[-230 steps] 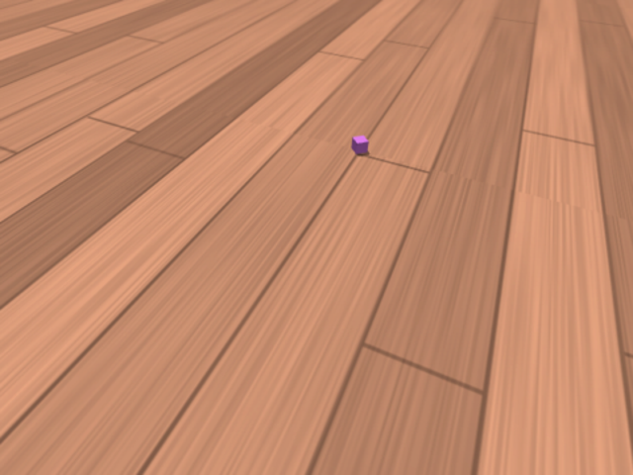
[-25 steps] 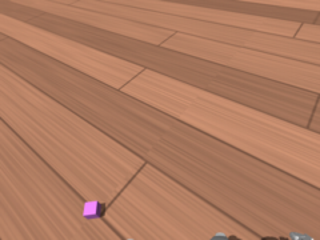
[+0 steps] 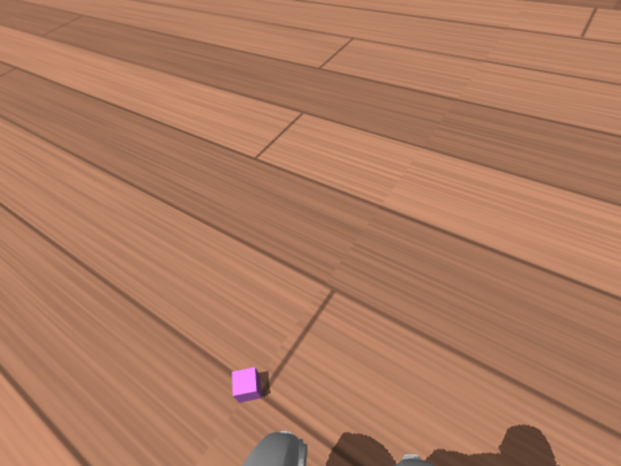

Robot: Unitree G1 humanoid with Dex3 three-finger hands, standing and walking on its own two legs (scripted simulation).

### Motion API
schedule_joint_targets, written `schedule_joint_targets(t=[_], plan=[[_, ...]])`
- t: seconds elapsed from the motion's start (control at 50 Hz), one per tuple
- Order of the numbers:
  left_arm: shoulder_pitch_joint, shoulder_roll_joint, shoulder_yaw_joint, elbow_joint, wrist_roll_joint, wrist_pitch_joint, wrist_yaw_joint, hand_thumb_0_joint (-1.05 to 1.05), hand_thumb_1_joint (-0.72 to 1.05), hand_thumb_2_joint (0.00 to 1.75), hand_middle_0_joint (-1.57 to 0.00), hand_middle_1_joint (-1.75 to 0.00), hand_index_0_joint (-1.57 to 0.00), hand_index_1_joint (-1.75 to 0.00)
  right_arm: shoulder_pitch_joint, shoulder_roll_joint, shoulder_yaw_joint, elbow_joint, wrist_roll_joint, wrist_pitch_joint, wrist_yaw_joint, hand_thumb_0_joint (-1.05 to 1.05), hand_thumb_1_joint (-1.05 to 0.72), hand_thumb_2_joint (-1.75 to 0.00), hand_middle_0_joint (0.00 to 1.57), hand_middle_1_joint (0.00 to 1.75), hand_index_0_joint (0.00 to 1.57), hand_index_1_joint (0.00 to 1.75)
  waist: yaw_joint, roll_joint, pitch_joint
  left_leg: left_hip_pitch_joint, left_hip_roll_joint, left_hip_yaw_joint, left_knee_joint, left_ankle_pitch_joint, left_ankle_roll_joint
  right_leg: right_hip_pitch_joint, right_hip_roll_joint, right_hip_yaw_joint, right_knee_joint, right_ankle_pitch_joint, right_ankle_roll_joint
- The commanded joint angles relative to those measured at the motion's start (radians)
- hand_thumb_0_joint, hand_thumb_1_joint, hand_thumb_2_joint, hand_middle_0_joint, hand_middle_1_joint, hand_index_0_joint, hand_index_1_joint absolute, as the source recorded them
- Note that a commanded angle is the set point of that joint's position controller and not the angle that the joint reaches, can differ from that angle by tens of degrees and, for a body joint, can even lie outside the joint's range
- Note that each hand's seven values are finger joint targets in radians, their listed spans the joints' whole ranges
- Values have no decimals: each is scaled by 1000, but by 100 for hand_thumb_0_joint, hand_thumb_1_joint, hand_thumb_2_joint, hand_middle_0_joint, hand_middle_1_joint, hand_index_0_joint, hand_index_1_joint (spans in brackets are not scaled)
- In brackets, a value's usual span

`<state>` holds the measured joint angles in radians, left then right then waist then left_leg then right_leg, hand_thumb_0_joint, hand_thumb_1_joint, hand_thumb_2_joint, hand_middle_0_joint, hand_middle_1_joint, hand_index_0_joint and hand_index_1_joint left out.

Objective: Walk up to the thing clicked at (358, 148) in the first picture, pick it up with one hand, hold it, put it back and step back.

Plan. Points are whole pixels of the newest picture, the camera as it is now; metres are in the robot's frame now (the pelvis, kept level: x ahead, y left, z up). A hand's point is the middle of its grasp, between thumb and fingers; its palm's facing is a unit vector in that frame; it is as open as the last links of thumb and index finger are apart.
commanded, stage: walk up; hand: left
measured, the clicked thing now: (247, 385) +0.46 +0.29 -0.70
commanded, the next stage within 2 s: none
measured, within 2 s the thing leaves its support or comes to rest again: neither
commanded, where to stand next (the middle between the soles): +0.10 +0.09 m, yaw -7 degrees
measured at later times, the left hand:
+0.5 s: hand out of the picture +0.07 +0.45 -0.15, palm faces -0.11 -0.93 -0.35, open 7.4 cm
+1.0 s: hand (107, 411) +0.25 +0.34 -0.11, palm faces -0.17 -0.92 -0.37, open 7.4 cm
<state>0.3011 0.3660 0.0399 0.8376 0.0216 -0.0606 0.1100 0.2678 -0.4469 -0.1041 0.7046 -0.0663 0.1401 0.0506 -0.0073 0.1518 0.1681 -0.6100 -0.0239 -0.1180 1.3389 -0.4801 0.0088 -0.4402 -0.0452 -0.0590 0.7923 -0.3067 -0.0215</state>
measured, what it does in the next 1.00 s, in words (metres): steps to the left: left foot, then right foot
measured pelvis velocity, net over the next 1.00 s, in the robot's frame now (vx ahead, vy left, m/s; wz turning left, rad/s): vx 0.05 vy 0.12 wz -0.15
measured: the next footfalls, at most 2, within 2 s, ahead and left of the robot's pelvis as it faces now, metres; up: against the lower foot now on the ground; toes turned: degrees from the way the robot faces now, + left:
left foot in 0.20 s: +0.01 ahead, +0.29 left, +0.00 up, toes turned -2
right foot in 0.78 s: +0.12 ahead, +0.00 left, +0.00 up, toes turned -8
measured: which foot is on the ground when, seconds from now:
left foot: up 0.00-0.18, down 0.20-0.82, up 0.84-1.00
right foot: down 0.00-0.22, up 0.24-0.76, down 0.78-1.00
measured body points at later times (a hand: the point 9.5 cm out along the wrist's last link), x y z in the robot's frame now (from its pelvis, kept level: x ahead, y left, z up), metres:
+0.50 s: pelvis -0.01 +0.18 +0.02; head +0.03 +0.21 +0.46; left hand +0.08 +0.50 -0.13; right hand -0.04 -0.14 -0.08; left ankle -0.03 +0.29 -0.70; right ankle +0.02 +0.02 -0.65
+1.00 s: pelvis +0.05 +0.12 +0.02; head +0.10 +0.09 +0.46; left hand +0.25 +0.38 -0.08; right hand +0.06 -0.21 -0.11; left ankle +0.06 +0.26 -0.66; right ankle +0.08 +0.01 -0.70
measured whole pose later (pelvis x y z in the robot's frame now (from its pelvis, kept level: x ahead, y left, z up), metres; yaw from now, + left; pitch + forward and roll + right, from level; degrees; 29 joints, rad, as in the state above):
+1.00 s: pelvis +0.05 +0.12 +0.02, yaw -8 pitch -3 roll +1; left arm 0.04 0.34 0.04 0.86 0.01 0.03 -0.01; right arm 0.25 -0.40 -0.01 0.92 0.02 -0.04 -0.06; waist -0.02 0.02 0.15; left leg -0.41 0.01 -0.03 1.02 -0.52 0.01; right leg -0.35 0.01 -0.01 0.68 -0.29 -0.05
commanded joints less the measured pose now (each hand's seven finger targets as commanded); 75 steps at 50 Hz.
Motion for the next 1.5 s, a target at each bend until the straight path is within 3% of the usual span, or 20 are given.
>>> schedule_joint_targets(t=[0.0, 0.16, 0.18, 0.22, 0.24, 0.3, 0.54, 0.74, 0.78, 0.82, 0.88, 1.02, 1.1, 1.14, 1.18, 1.24, 1.38, 1.42, 1.44, 1.48], plan=[[38, 374, 136, -56, 4, -27, 25, 0, 90, 90, -20, -30, -20, -30, 49, -206, -87, -82, -2, -31, 6, 0, -90, -90, 20, 30, 20, 30, 3, -247, -126, -30, 39, -66, 89, 93, -28, 20, -221, 313, -318, -188, -176], [-73, 351, 128, -51, 40, 30, -34, 0, 90, 90, -20, -30, -20, -30, 240, -174, -73, 89, 52, -81, -16, 0, -90, -90, 20, 30, 20, 30, -63, -323, -214, 424, 19, 243, -721, 21, -39, -118, -62, 135, -29, -444, -96], [-50, 269, 107, -39, 31, 44, -36, 0, 90, 90, -20, -30, -20, -30, 285, -199, -78, 115, 31, -96, -31, 0, -90, -90, 20, 30, 20, 30, -86, -131, -172, 441, 8, 165, -771, -53, -33, -217, -11, 108, 203, -431, -60], [-141, 219, 75, -73, 11, 36, -20, 0, 90, 90, -20, -30, -20, -30, 94, -377, -78, 53, 30, -115, -44, 0, -90, -90, 20, 30, 20, 30, -63, 108, 26, 106, 413, -622, -1150, -555, 154, -445, 92, 201, 434, -259, -14], [-204, 282, 78, -62, 19, 23, -24, 0, 90, 90, -20, -30, -20, -30, -96, -401, -69, 34, 37, -129, -48, 0, -90, -90, 20, 30, 20, 30, -11, 57, 143, -46, 494, -762, -1231, -658, 242, -359, 13, 237, 439, -200, -12], [-58, 279, 90, 75, -18, 25, -68, 0, 90, 90, -20, -30, -20, -30, -103, -274, -29, 69, 25, -181, -70, 0, -90, -90, 20, 30, 20, 30, 30, -72, 105, 139, 281, -319, -1009, -257, 96, -305, 24, 243, 370, -38, 4], [-219, 215, 80, -24, 5, 81, -127, 0, 90, 90, -20, -30, -20, -30, 222, -221, -34, 189, 45, -238, -135, 0, -90, -90, 20, 30, 20, 30, -65, 14, -130, 739, 318, -134, -820, 864, 86, -330, 54, 190, 221, -110, 1], [-107, 191, 80, 52, -10, 65, -130, 0, 90, 90, -20, -30, -20, -30, 79, -208, -2, 132, 67, -209, -123, 0, -90, -90, 20, 30, 20, 30, 46, -21, -208, 423, 196, 130, -556, 873, 83, 292, 79, -11, -286, 184, -45], [-4, 326, 126, 67, 5, 58, -114, 0, 90, 90, -20, -30, -20, -30, 114, -116, 39, 109, 87, -212, -118, 0, -90, -90, 20, 30, 20, 30, 102, -360, -322, 80, 31, 142, -167, 223, -2, 602, -180, 400, -265, 524, -180], [-121, 306, 105, 14, -20, 67, -104, 0, 90, 90, -20, -30, -20, -30, 103, -163, 18, 150, 86, -193, -141, 0, -90, -90, 20, 30, 20, 30, 71, -334, -270, 141, 26, 63, -110, -198, -1, 375, -322, 547, -379, 357, -321], [-244, 216, 75, -20, -13, 75, -102, 0, 90, 90, -20, -30, -20, -30, 133, -165, 29, 202, 84, -190, -123, 0, -90, -90, 20, 30, 20, 30, 0, -257, -163, 183, 37, 66, -200, -100, 8, 193, -162, 246, -297, 404, -220], [-231, 236, 71, -31, -13, 76, -94, 0, 90, 90, -20, -30, -20, -30, 95, -133, 38, 199, 74, -186, -116, 0, -90, -90, 20, 30, 20, 30, 15, -387, -205, 217, 31, 134, -508, 43, -16, 228, -191, 250, -197, 718, -235], [-288, 208, 54, -46, -37, 103, -95, 0, 90, 90, -20, -30, -20, -30, 55, -180, 8, 190, 41, -181, -105, 0, -90, -90, 20, 30, 20, 30, -27, -206, -205, 388, 77, 38, -765, 383, 26, 27, -143, 229, -108, 307, -111], [-252, 175, 51, -31, -44, 111, -90, 0, 90, 90, -20, -30, -20, -30, -37, -287, -15, 143, 39, -183, -94, 0, -90, -90, 20, 30, 20, 30, -11, 44, -198, 305, 384, -368, -969, 434, 227, -1, 92, 84, 190, -203, -16], [-227, 224, 68, 0, -30, 116, -84, 0, 90, 90, -20, -30, -20, -30, -84, -271, -20, 134, 32, -185, -97, 0, -90, -90, 20, 30, 20, 30, -11, 8, -149, 220, 441, -444, -979, 423, 319, 20, 59, 194, 393, -315, -8], [-174, 206, 75, 33, -33, 103, -96, 0, 90, 90, -20, -30, -20, -30, -108, -189, 3, 116, 37, -185, -100, 0, -90, -90, 20, 30, 20, 30, 16, -55, -203, 335, 274, -154, -880, 504, 200, -29, 86, 203, 387, -238, -15], [-50, 161, 59, 132, -22, 30, -84, 0, 90, 90, -20, -30, -20, -30, -140, -158, 19, 129, 27, -130, -59, 0, -90, -90, 20, 30, 20, 30, 37, 28, -273, 412, 172, 2, -680, 363, 146, 250, 72, 2, -436, -7, 36], [-78, 271, 71, 114, 16, -1, -67, 0, 90, 90, -20, -30, -20, -30, -137, -81, 41, 115, 53, -122, -52, 0, -90, -90, 20, 30, 20, 30, 22, -175, -204, 116, 76, 38, -513, 280, 45, 362, -138, 385, -458, 102, -31], [-135, 391, 91, 97, 18, 7, -61, 0, 90, 90, -20, -30, -20, -30, -213, -115, 26, 97, 55, -118, -63, 0, -90, -90, 20, 30, 20, 30, 48, -288, -147, 95, 21, 9, -505, -64, 21, 179, -324, 576, -457, 99, -178], [-231, 338, 82, 72, 11, 9, -69, 0, 90, 90, -20, -30, -20, -30, -179, -166, -3, 146, 51, -127, -59, 0, -90, -90, 20, 30, 20, 30, -9, -242, -50, 244, 72, -12, -476, -34, 10, 12, -318, 484, -422, 96, -207]])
